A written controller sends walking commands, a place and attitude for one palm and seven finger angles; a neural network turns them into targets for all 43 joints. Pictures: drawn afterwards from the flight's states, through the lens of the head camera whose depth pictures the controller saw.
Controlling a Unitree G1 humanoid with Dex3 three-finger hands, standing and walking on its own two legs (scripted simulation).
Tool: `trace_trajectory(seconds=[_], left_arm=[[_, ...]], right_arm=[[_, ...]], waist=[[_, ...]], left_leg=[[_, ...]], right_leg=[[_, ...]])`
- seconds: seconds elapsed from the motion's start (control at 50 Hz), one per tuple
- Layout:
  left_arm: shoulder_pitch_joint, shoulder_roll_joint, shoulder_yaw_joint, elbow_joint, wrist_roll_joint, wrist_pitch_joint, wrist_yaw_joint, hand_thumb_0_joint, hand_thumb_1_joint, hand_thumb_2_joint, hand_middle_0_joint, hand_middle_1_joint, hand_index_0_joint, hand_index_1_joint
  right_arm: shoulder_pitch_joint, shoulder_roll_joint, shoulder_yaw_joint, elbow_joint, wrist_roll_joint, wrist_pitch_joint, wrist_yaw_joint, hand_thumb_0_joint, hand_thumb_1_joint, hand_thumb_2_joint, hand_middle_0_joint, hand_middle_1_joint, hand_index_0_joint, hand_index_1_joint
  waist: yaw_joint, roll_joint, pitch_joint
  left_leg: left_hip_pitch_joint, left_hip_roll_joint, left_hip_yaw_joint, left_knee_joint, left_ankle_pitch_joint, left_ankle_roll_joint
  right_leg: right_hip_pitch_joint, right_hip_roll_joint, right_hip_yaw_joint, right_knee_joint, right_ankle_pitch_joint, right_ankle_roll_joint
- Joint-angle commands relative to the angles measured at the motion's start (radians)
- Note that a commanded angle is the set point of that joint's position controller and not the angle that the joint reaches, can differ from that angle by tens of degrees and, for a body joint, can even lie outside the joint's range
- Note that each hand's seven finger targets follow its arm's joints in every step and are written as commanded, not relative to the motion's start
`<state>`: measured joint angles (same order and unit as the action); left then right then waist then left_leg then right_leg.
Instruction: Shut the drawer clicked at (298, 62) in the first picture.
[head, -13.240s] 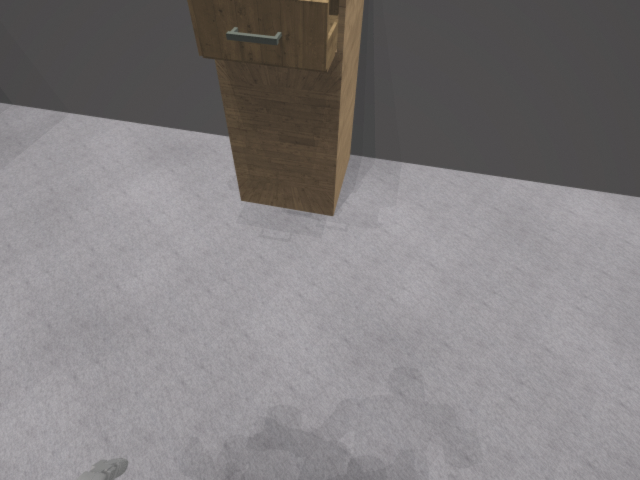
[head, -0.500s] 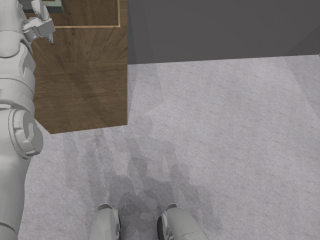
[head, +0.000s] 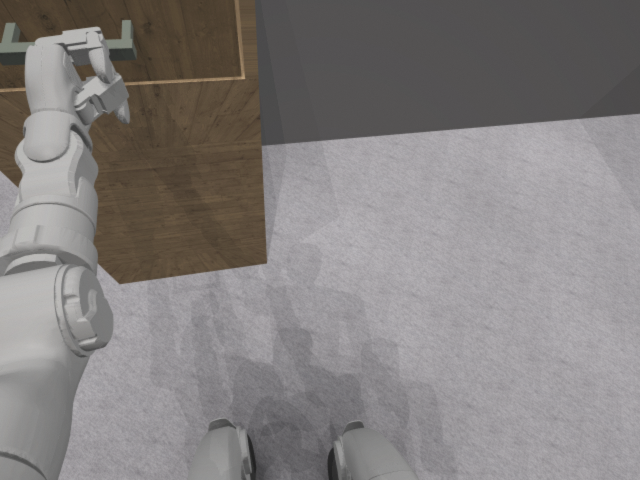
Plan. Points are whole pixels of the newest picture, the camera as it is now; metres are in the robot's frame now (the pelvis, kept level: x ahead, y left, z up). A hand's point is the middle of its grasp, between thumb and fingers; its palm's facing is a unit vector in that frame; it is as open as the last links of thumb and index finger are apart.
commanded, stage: pull the fist back off the drawer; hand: left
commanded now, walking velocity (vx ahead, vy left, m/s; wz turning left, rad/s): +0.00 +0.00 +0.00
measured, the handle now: (70, 41) +0.63 +0.23 +0.11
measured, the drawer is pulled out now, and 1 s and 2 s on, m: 0.00 0.00 0.00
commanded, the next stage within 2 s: draw the hand back to the body in 0.12 s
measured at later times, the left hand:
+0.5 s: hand (87, 130) +0.48 +0.18 +0.13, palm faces +0.07 -1.00 -0.02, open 3.3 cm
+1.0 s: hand out of the picture +0.31 +0.21 +0.18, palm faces +0.31 -0.92 -0.24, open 3.3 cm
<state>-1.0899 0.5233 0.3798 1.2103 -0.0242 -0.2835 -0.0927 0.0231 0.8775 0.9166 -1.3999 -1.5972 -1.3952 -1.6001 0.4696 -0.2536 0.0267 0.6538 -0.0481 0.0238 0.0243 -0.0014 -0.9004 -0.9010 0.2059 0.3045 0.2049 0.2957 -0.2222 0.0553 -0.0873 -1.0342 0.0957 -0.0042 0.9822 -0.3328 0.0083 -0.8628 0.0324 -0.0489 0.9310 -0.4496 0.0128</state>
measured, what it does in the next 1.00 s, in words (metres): rises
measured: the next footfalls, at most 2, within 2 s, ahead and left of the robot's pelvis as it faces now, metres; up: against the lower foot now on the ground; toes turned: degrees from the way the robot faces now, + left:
none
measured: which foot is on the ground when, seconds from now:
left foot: down 0.00-1.00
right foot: down 0.00-1.00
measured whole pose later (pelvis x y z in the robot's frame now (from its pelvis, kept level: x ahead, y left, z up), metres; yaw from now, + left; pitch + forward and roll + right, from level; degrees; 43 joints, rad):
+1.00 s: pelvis +0.03 -0.02 +0.06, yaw +3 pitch -1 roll +0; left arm 0.01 0.29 0.16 0.06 -0.08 -0.07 0.07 0.02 0.90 0.90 -1.40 -1.60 -1.40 -1.60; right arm 0.15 -0.23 0.05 0.57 0.03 0.01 -0.08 0.00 -0.90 -0.90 0.20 0.30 0.20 0.30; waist 0.03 0.05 -0.01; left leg -0.27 0.05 0.02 0.49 -0.20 -0.02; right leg -0.13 0.00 -0.04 0.47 -0.33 -0.01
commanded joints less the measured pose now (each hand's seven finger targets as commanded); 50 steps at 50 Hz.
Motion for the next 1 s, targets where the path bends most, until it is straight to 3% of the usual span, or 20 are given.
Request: trace_trajectory(seconds=[0.0,0.04,0.18,0.2,0.24,0.26,0.3,0.34,0.38,0.42,0.44,0.46,0.54,0.6,0.7,0.72,0.74,0.76,0.84,0.98], left_arm=[[-0.351,0.184,0.025,-0.275,-0.035,-0.085,-0.001,0.0,0.9,0.9,-1.4,-1.6,-1.4,-1.6],[-0.374,0.201,0.037,-0.284,-0.039,-0.094,0.001,0.0,0.9,0.9,-1.4,-1.6,-1.4,-1.6],[-0.38,0.137,-0.017,-0.271,-0.046,-0.122,-0.017,0.0,0.9,0.9,-1.4,-1.6,-1.4,-1.6],[-0.367,0.143,-0.008,-0.252,-0.049,-0.118,-0.022,0.0,0.9,0.9,-1.4,-1.6,-1.4,-1.6],[-0.242,0.18,0.043,-0.331,-0.062,-0.124,-0.04,0.0,0.9,0.9,-1.4,-1.6,-1.4,-1.6],[-0.179,0.147,0.022,-0.383,-0.071,-0.123,-0.053,0.0,0.9,0.9,-1.4,-1.6,-1.4,-1.6],[-0.068,0.125,0.015,-0.507,-0.1,-0.109,-0.069,0.0,0.9,0.9,-1.4,-1.6,-1.4,-1.6],[0.069,0.079,-0.008,-0.568,-0.133,-0.068,-0.082,0.0,0.9,0.9,-1.4,-1.6,-1.4,-1.6],[0.145,0.074,-0.006,-0.628,-0.161,-0.023,-0.085,0.0,0.9,0.9,-1.4,-1.6,-1.4,-1.6],[0.184,0.053,-0.026,-0.748,-0.176,-0.007,-0.08,0.0,0.9,0.9,-1.4,-1.6,-1.4,-1.6],[0.195,0.04,-0.044,-0.818,-0.18,-0.007,-0.077,0.0,0.9,0.9,-1.4,-1.6,-1.4,-1.6],[0.22,0.033,-0.047,-0.853,-0.182,-0.006,-0.072,0.0,0.9,0.9,-1.4,-1.6,-1.4,-1.6],[0.319,-0.013,-0.086,-0.947,-0.205,0.008,-0.08,0.0,0.9,0.9,-1.4,-1.6,-1.4,-1.6],[0.406,-0.031,-0.099,-0.98,-0.219,0.04,-0.102,0.0,0.9,0.9,-1.4,-1.6,-1.4,-1.6],[0.506,-0.047,-0.098,-1.067,-0.251,0.1,-0.125,0.0,0.9,0.9,-1.4,-1.6,-1.4,-1.6],[0.529,0.025,-0.115,-1.192,-0.132,0.087,-0.015,0.0,0.9,0.9,-1.4,-1.6,-1.4,-1.6],[0.602,-0.029,-0.137,-1.193,-0.127,0.099,0.039,0.0,0.9,0.9,-1.4,-1.6,-1.4,-1.6],[0.647,-0.061,-0.166,-1.211,-0.106,0.113,0.074,0.0,0.9,0.9,-1.4,-1.6,-1.4,-1.6],[0.729,-0.048,-0.149,-1.287,-0.074,0.138,0.147,0.0,0.9,0.9,-1.4,-1.6,-1.4,-1.6],[0.886,-0.049,-0.121,-1.465,-0.057,0.134,0.189,0.0,0.9,0.9,-1.4,-1.6,-1.4,-1.6]], right_arm=[[0.156,-0.188,-0.077,-0.056,0.016,0.001,-0.012,0.0,-0.9,-0.9,0.2,0.3,0.2,0.3],[0.153,-0.188,-0.077,-0.048,0.018,0.008,-0.017,0.0,-0.9,-0.9,0.2,0.3,0.2,0.3],[0.124,-0.178,-0.085,-0.031,0.028,0.015,-0.021,0.0,-0.9,-0.9,0.2,0.3,0.2,0.3],[0.124,-0.18,-0.085,-0.03,0.03,0.016,-0.023,0.0,-0.9,-0.9,0.2,0.3,0.2,0.3],[0.111,-0.182,-0.091,-0.06,0.031,0.021,-0.023,0.0,-0.9,-0.9,0.2,0.3,0.2,0.3],[0.091,-0.171,-0.09,-0.079,0.037,0.024,-0.02,0.0,-0.9,-0.9,0.2,0.3,0.2,0.3],[0.059,-0.166,-0.095,-0.11,0.05,0.029,-0.016,0.0,-0.9,-0.9,0.2,0.3,0.2,0.3],[0.03,-0.16,-0.092,-0.137,0.064,0.034,-0.017,0.0,-0.9,-0.9,0.2,0.3,0.2,0.3],[-0.005,-0.159,-0.092,-0.153,0.079,0.038,-0.025,0.0,-0.9,-0.9,0.2,0.3,0.2,0.3],[-0.04,-0.152,-0.091,-0.171,0.087,0.03,-0.032,0.0,-0.9,-0.9,0.2,0.3,0.2,0.3],[-0.056,-0.149,-0.087,-0.178,0.089,0.023,-0.035,0.0,-0.9,-0.9,0.2,0.3,0.2,0.3],[-0.071,-0.144,-0.087,-0.174,0.091,0.017,-0.038,0.0,-0.9,-0.9,0.2,0.3,0.2,0.3],[-0.132,-0.141,-0.081,-0.178,0.097,-0.009,-0.051,0.0,-0.9,-0.9,0.2,0.3,0.2,0.3],[-0.191,-0.135,-0.071,-0.19,0.103,-0.025,-0.059,0.0,-0.9,-0.9,0.2,0.3,0.2,0.3],[-0.267,-0.128,-0.054,-0.224,0.11,-0.054,-0.074,0.0,-0.9,-0.9,0.2,0.3,0.2,0.3],[-0.342,-0.113,-0.049,-0.241,0.102,-0.053,-0.087,0.0,-0.9,-0.9,0.2,0.3,0.2,0.3],[-0.345,-0.107,-0.043,-0.239,0.096,-0.054,-0.097,0.0,-0.9,-0.9,0.2,0.3,0.2,0.3],[-0.351,-0.105,-0.039,-0.229,0.096,-0.052,-0.1,0.0,-0.9,-0.9,0.2,0.3,0.2,0.3],[-0.381,-0.1,-0.031,-0.222,0.087,-0.048,-0.114,0.0,-0.9,-0.9,0.2,0.3,0.2,0.3],[-0.428,-0.08,-0.016,-0.214,0.069,-0.072,-0.125,0.0,-0.9,-0.9,0.2,0.3,0.2,0.3]], waist=[[0.038,0.099,-0.512],[0.026,0.062,-0.473],[0.011,0.099,-0.436],[0.01,0.073,-0.432],[0.077,0.115,-0.55],[0.099,0.149,-0.595],[0.124,0.119,-0.613],[0.137,0.061,-0.568],[0.143,-0.008,-0.481],[0.151,-0.001,-0.448],[0.152,0.045,-0.44],[0.153,0.052,-0.431],[0.151,0.017,-0.354],[0.17,0.022,-0.304],[0.198,-0.037,-0.249],[0.229,-0.029,-0.211],[0.217,-0.053,-0.167],[0.218,-0.038,-0.157],[0.223,-0.06,-0.111],[0.245,0.007,-0.075]], left_leg=[[0.622,-0.048,-0.042,-0.092,0.261,0.021],[0.592,-0.051,-0.036,-0.09,0.256,0.028],[0.637,-0.055,-0.032,-0.083,0.295,0.023],[0.634,-0.054,-0.034,-0.084,0.296,0.024],[0.694,-0.061,-0.022,-0.086,0.402,0.021],[0.733,-0.063,-0.016,-0.089,0.456,0.018],[0.766,-0.064,-0.007,-0.1,0.511,0.021],[0.737,-0.072,0.008,-0.122,0.509,0.029],[0.693,-0.075,0.023,-0.154,0.464,0.035],[0.71,-0.08,0.029,-0.182,0.445,0.038],[0.741,-0.082,0.031,-0.186,0.455,0.039],[0.77,-0.079,0.025,-0.197,0.459,0.035],[0.792,-0.085,0.025,-0.232,0.401,0.038],[0.798,-0.09,0.023,-0.266,0.351,0.035],[0.813,-0.095,0.011,-0.316,0.283,0.032],[0.866,-0.095,0.043,-0.365,0.269,0.028],[0.86,-0.094,0.041,-0.392,0.236,0.03],[0.872,-0.089,0.037,-0.415,0.229,0.026],[0.922,-0.09,0.038,-0.488,0.218,0.027],[1.021,-0.09,0.046,-0.577,0.25,0.023]], right_leg=[[0.075,0.052,-0.019,-0.152,0.26,-0.025],[0.101,0.05,-0.009,-0.158,0.287,-0.021],[0.073,0.044,0.001,-0.16,0.33,-0.022],[0.078,0.044,-0.001,-0.16,0.332,-0.021],[0.171,0.044,0.002,-0.14,0.432,-0.03],[0.197,0.04,0.001,-0.136,0.478,-0.03],[0.27,0.045,-0.001,-0.149,0.553,-0.028],[0.344,0.044,0.0,-0.17,0.614,-0.026],[0.39,0.039,0.001,-0.199,0.647,-0.016],[0.425,0.035,0.003,-0.22,0.659,-0.015],[0.425,0.033,0.005,-0.226,0.653,-0.019],[0.418,0.032,0.002,-0.233,0.639,-0.018],[0.437,0.028,0.002,-0.271,0.594,-0.017],[0.449,0.019,-0.001,-0.292,0.558,-0.018],[0.481,0.012,-0.008,-0.33,0.486,-0.02],[0.472,-0.007,0.031,-0.406,0.448,-0.028],[0.482,-0.008,0.028,-0.432,0.406,-0.026],[0.512,-0.012,0.022,-0.437,0.39,-0.027],[0.577,-0.01,0.02,-0.516,0.364,-0.025],[0.67,-0.016,0.02,-0.601,0.37,-0.028]])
